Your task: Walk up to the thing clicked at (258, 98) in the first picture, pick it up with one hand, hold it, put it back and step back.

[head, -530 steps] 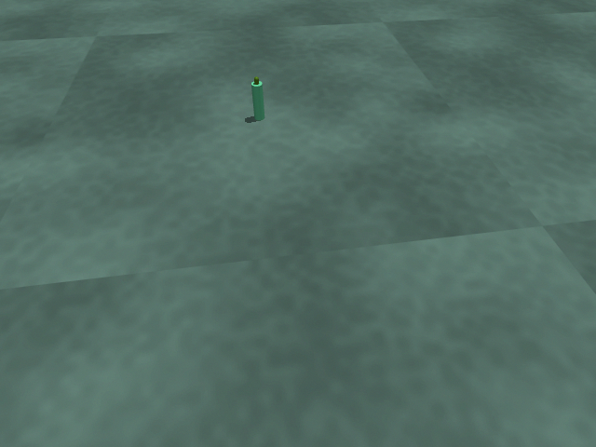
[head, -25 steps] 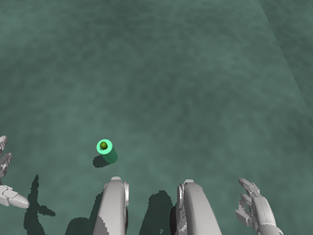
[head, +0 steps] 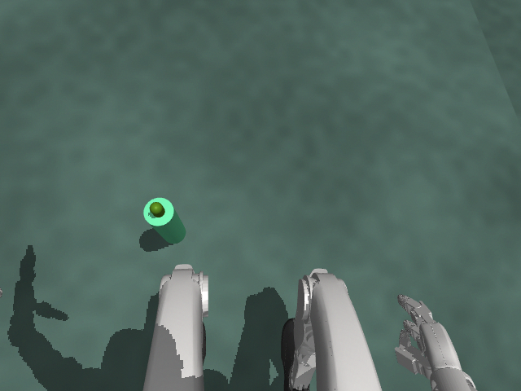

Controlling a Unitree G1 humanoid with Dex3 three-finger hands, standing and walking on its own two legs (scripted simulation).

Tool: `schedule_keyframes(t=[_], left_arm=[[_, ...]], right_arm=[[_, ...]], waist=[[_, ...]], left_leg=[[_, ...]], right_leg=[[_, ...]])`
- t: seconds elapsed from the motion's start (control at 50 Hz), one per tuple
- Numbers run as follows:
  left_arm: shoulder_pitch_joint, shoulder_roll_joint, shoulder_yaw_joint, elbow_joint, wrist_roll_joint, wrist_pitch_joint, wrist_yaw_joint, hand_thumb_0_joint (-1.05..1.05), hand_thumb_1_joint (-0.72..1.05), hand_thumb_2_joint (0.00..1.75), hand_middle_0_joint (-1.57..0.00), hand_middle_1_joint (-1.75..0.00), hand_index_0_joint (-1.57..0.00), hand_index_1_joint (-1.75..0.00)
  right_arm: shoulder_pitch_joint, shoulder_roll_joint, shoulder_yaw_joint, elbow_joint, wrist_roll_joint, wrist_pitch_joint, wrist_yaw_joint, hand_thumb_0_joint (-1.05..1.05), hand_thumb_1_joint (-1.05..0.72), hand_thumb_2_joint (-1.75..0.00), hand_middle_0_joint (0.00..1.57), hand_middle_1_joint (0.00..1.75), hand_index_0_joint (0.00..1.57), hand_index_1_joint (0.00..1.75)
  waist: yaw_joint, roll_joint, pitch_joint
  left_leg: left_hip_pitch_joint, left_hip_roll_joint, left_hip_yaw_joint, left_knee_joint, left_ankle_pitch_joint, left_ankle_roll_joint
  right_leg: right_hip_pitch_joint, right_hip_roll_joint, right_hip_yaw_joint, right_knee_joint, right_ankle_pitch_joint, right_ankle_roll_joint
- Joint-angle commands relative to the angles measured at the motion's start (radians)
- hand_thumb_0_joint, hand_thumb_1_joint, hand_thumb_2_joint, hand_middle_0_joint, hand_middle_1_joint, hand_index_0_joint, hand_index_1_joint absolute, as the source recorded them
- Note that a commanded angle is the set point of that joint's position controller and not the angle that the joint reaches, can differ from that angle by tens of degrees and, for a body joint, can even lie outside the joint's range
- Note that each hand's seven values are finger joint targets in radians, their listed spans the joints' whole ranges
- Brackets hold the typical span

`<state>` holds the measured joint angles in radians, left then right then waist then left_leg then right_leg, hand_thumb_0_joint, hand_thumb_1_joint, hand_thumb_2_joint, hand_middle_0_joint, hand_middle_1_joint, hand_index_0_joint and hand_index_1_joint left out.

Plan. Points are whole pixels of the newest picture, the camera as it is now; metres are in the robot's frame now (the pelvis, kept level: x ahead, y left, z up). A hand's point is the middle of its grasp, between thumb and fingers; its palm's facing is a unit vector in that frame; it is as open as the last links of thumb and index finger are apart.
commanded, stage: go down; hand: left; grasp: from the side
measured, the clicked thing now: (166, 221) +0.43 +0.22 -0.36
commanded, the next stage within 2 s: approach in 1.06 s
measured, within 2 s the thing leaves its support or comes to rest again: neither
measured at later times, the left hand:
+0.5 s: hand out of the picture +0.33 +0.40 -0.06, palm faces +0.18 -0.97 -0.14, open 17.5 cm
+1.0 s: hand out of the picture +0.34 +0.41 -0.07, palm faces +0.18 -0.97 -0.13, open 17.5 cm
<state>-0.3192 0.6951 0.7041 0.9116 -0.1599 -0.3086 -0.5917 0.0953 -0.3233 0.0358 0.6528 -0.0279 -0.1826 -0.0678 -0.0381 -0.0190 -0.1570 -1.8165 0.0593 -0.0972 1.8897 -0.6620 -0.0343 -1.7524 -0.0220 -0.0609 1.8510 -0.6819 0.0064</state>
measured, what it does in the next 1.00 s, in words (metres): lowers itself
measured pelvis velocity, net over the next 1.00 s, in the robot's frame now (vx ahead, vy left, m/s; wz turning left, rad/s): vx -0.02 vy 0.00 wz -0.03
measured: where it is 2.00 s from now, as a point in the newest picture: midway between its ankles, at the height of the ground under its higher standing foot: (243, 377)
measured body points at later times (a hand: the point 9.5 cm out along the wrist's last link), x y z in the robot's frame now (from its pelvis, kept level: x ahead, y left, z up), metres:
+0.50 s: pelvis -0.01 +0.00 -0.04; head +0.19 +0.05 +0.36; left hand +0.32 +0.45 -0.05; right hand +0.17 -0.27 -0.15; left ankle +0.07 +0.14 -0.46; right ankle +0.07 -0.13 -0.46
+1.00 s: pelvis -0.02 +0.00 -0.07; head +0.19 +0.06 +0.33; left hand +0.33 +0.46 -0.06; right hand +0.16 -0.27 -0.17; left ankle +0.07 +0.14 -0.46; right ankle +0.07 -0.13 -0.46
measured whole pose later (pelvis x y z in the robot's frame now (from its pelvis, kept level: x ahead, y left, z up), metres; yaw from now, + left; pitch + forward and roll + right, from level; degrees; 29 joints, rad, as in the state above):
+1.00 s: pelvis -0.02 +0.00 -0.07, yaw -1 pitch +33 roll -6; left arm -0.45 0.82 0.79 0.97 -0.19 -0.31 -0.69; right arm 0.10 -0.35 0.07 0.66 -0.03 -0.18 -0.06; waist -0.05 -0.03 -0.13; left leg -2.02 0.05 -0.12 2.10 -0.68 -0.03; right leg -1.94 -0.02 -0.07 2.05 -0.69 0.01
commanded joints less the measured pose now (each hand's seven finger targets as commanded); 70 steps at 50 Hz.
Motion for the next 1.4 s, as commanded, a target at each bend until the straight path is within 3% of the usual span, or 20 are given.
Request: schedule_keyframes(t=[0.0,0.08,0.16,0.26,0.38,0.44,0.48,0.66,0.82,0.94,1.02,1.08,1.12,1.14,1.16,1.2,1.24,1.32,1.36,1.38], left_arm=[[-0.116,0.405,0.11,-0.169,-0.044,-0.057,-0.007,0.0,-0.57,0.06,-0.06,-0.05,-0.05,-0.06],[-0.125,0.415,0.119,-0.166,-0.05,-0.061,-0.027,0.0,-0.57,0.06,-0.06,-0.05,-0.04,-0.06],[-0.172,0.421,0.122,-0.157,-0.055,-0.066,-0.038,0.0,-0.58,0.08,-0.05,-0.06,-0.04,-0.07],[-0.172,0.44,0.13,-0.144,-0.053,-0.06,-0.049,0.0,-0.57,0.07,-0.06,-0.05,-0.04,-0.06],[-0.208,0.464,0.136,-0.143,-0.049,-0.054,-0.047,0.0,-0.55,0.08,-0.05,-0.05,-0.03,-0.06],[-0.218,0.49,0.143,-0.15,-0.048,-0.054,-0.051,0.0,-0.54,0.07,-0.05,-0.05,-0.04,-0.06],[-0.224,0.468,0.138,-0.141,-0.057,-0.053,-0.056,0.0,-0.55,0.08,-0.05,-0.06,-0.03,-0.07],[-0.248,0.526,0.154,-0.126,-0.061,-0.056,-0.067,0.0,-0.54,0.07,-0.04,-0.04,-0.03,-0.05],[-0.238,0.526,0.173,-0.115,-0.068,-0.053,-0.086,0.0,-0.55,0.08,-0.04,-0.03,-0.02,-0.05],[-0.268,0.552,0.177,-0.116,-0.065,-0.06,-0.087,0.0,-0.55,0.08,-0.04,-0.03,-0.02,-0.05],[-0.29,0.546,0.174,-0.118,-0.065,-0.066,-0.095,0.0,-0.54,0.08,-0.04,-0.04,-0.03,-0.05],[-0.318,0.544,0.168,-0.11,-0.069,-0.069,-0.099,0.0,-0.54,0.08,-0.04,-0.03,-0.02,-0.05],[-0.288,0.574,0.192,-0.089,-0.065,-0.066,-0.1,0.0,-0.52,0.08,-0.04,-0.03,-0.02,-0.05],[-0.317,0.555,0.176,-0.112,-0.067,-0.068,-0.103,0.0,-0.55,0.13,-0.06,-0.07,-0.02,-0.11],[-0.321,0.568,0.179,-0.09,-0.067,-0.069,-0.105,0.0,-0.59,0.05,-0.07,-0.04,-0.04,-0.07],[-0.291,0.535,0.181,-0.037,-0.078,-0.078,-0.112,0.0,-0.61,0.02,-0.08,-0.04,-0.05,-0.07],[-0.292,0.487,0.167,0.013,-0.092,-0.103,-0.125,0.0,-0.61,0.02,-0.08,-0.05,-0.05,-0.07],[-0.338,0.44,0.161,0.067,-0.129,-0.198,-0.144,0.0,-0.59,0.01,-0.08,-0.04,-0.06,-0.07],[-0.373,0.404,0.141,0.092,-0.145,-0.256,-0.151,0.0,-0.55,0.03,-0.08,-0.05,-0.05,-0.07],[-0.372,0.392,0.141,0.113,-0.154,-0.282,-0.154,0.0,-0.55,0.03,-0.08,-0.05,-0.05,-0.07]], right_arm=[[0.091,-0.207,-0.079,-0.08,0.01,-0.039,-0.013,0.0,-0.91,-0.91,0.2,0.3,0.2,0.3],[0.093,-0.216,-0.075,-0.067,0.006,-0.038,-0.014,0.0,-0.92,-0.91,0.2,0.3,0.2,0.3],[0.098,-0.216,-0.075,-0.067,0.005,-0.038,-0.013,0.0,-0.92,-0.91,0.2,0.3,0.2,0.3],[0.1,-0.222,-0.068,-0.062,-0.001,-0.035,-0.013,0.0,-0.92,-0.91,0.2,0.3,0.2,0.3],[0.095,-0.23,-0.066,-0.073,0.004,-0.03,-0.01,0.0,-0.92,-0.91,0.2,0.3,0.2,0.3],[0.091,-0.237,-0.064,-0.076,0.006,-0.029,-0.012,0.0,-0.92,-0.91,0.2,0.3,0.2,0.3],[0.1,-0.233,-0.062,-0.072,0.005,-0.029,-0.011,0.0,-0.92,-0.91,0.2,0.3,0.2,0.3],[0.095,-0.234,-0.053,-0.079,0.006,-0.032,-0.01,0.0,-0.92,-0.91,0.2,0.3,0.2,0.3],[0.124,-0.244,-0.05,-0.058,0.005,-0.029,-0.008,0.0,-0.92,-0.91,0.2,0.3,0.2,0.3],[0.11,-0.245,-0.05,-0.063,0.003,-0.028,-0.007,0.0,-0.92,-0.91,0.2,0.3,0.2,0.3],[0.112,-0.253,-0.05,-0.061,0.002,-0.028,-0.007,0.0,-0.92,-0.91,0.2,0.3,0.2,0.3],[0.114,-0.249,-0.049,-0.058,0.002,-0.028,-0.005,0.0,-0.92,-0.91,0.2,0.3,0.2,0.3],[0.113,-0.255,-0.043,-0.059,0.0,-0.026,-0.002,0.0,-0.91,-0.91,0.2,0.3,0.2,0.3],[0.118,-0.256,-0.05,-0.064,0.001,-0.026,-0.002,0.0,-0.93,-0.91,0.2,0.3,0.2,0.3],[0.114,-0.253,-0.044,-0.062,0.001,-0.024,-0.001,0.0,-0.91,-0.91,0.2,0.3,0.2,0.3],[0.11,-0.249,-0.038,-0.056,-0.002,-0.028,0.002,0.0,-0.91,-0.91,0.2,0.3,0.2,0.3],[0.106,-0.249,-0.035,-0.046,-0.007,-0.032,0.006,0.0,-0.91,-0.91,0.2,0.3,0.2,0.3],[0.089,-0.249,-0.024,-0.032,-0.02,-0.045,0.018,0.0,-0.91,-0.91,0.2,0.3,0.2,0.3],[0.086,-0.256,-0.014,-0.027,-0.033,-0.053,0.025,0.0,-0.91,-0.9,0.2,0.3,0.2,0.3],[0.076,-0.26,-0.009,-0.027,-0.039,-0.057,0.028,0.0,-0.91,-0.91,0.2,0.3,0.2,0.3]], waist=[[0.052,0.174,-0.56],[0.053,0.211,-0.587],[0.045,0.187,-0.564],[0.046,0.197,-0.602],[0.048,0.211,-0.547],[0.051,0.229,-0.544],[0.041,0.203,-0.566],[0.043,0.18,-0.543],[0.043,0.223,-0.599],[0.041,0.205,-0.554],[0.033,0.242,-0.56],[0.024,0.226,-0.539],[0.04,0.232,-0.551],[0.025,0.22,-0.57],[0.021,0.218,-0.543],[0.02,0.199,-0.517],[0.001,0.184,-0.489],[-0.022,0.138,-0.45],[-0.051,0.123,-0.439],[-0.047,0.111,-0.43]], left_leg=[[0.409,-0.024,0.032,-0.219,0.179,0.053],[0.447,-0.022,0.021,-0.19,0.247,0.05],[0.39,-0.022,0.024,-0.171,0.19,0.053],[0.39,-0.023,0.035,-0.133,0.236,0.055],[0.346,-0.018,0.011,-0.16,0.099,0.049],[0.35,-0.017,0.004,-0.161,0.089,0.047],[0.338,-0.021,0.018,-0.124,0.139,0.052],[0.246,-0.026,0.036,-0.097,0.07,0.057],[0.328,-0.024,0.022,-0.068,0.212,0.05],[0.259,-0.024,0.031,-0.064,0.105,0.056],[0.288,-0.023,0.019,-0.06,0.135,0.05],[0.251,-0.024,0.023,-0.052,0.1,0.054],[0.259,-0.023,0.017,-0.053,0.122,0.051],[0.274,-0.023,0.021,-0.038,0.133,0.053],[0.239,-0.024,0.022,-0.04,0.106,0.054],[0.206,-0.026,0.026,-0.019,0.114,0.054],[0.181,-0.025,0.025,0.016,0.128,0.056],[0.111,-0.023,0.026,0.09,0.12,0.056],[0.074,-0.022,0.028,0.128,0.107,0.056],[0.067,-0.02,0.029,0.144,0.104,0.055]], right_leg=[[0.246,0.03,0.013,-0.192,0.151,-0.041],[0.198,0.031,-0.003,-0.143,0.2,-0.047],[0.187,0.031,0.0,-0.137,0.16,-0.043],[0.195,0.031,0.001,-0.115,0.195,-0.041],[0.124,0.034,-0.017,-0.085,0.105,-0.045],[0.1,0.033,-0.023,-0.067,0.101,-0.044],[0.111,0.033,-0.018,-0.07,0.133,-0.043],[0.121,0.034,-0.004,-0.075,0.068,-0.038],[0.086,0.033,-0.027,-0.01,0.177,-0.047],[0.081,0.035,-0.017,-0.026,0.102,-0.042],[0.039,0.033,-0.029,0.009,0.127,-0.047],[0.039,0.033,-0.026,0.006,0.103,-0.044],[0.043,0.032,-0.03,0.024,0.12,-0.045],[0.036,0.034,-0.028,0.015,0.127,-0.044],[0.033,0.034,-0.029,0.017,0.102,-0.044],[0.025,0.035,-0.03,0.031,0.108,-0.043],[-0.01,0.037,-0.034,0.055,0.118,-0.045],[-0.05,0.043,-0.039,0.103,0.113,-0.042],[-0.043,0.046,-0.047,0.123,0.11,-0.038],[-0.054,0.049,-0.051,0.136,0.107,-0.038]])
